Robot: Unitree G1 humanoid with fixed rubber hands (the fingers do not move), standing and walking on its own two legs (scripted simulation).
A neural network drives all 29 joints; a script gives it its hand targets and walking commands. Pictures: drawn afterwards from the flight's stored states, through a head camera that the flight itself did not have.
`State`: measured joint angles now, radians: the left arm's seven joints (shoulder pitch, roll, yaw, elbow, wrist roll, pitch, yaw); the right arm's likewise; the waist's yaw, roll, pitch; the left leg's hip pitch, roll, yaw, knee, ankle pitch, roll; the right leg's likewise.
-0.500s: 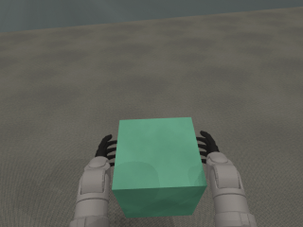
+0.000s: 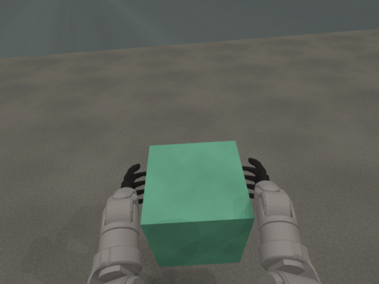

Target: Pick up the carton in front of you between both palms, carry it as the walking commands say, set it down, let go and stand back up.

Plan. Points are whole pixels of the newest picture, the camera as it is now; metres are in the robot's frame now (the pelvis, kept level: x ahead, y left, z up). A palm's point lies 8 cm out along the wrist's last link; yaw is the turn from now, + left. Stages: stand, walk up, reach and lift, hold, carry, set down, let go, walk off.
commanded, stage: set down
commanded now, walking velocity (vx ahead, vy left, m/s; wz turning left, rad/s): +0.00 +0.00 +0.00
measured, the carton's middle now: (196, 205) +0.32 -0.01 -0.01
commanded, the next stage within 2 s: none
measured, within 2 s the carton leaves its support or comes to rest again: neither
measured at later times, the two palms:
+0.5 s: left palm (153, 215) +0.39 +0.13 -0.14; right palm (251, 218) +0.36 -0.17 -0.15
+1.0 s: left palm (163, 224) +0.44 +0.11 -0.28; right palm (247, 227) +0.40 -0.18 -0.27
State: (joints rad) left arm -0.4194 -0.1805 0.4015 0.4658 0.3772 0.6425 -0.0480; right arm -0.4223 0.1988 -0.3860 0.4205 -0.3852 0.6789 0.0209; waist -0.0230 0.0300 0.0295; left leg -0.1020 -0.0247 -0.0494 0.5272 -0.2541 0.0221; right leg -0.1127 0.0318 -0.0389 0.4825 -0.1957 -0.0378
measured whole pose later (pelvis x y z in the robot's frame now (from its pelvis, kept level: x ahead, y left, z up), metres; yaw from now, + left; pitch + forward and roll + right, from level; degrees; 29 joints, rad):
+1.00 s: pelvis -0.01 +0.01 -0.20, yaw +0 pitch +43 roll +0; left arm -0.82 -0.05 0.35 0.70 0.18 0.18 0.08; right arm -0.75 0.06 -0.46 0.60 -0.19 0.19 -0.03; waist -0.07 0.04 -0.23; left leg -1.74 -0.08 -0.02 1.51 -0.52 0.01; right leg -1.76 0.04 0.01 1.49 -0.48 0.00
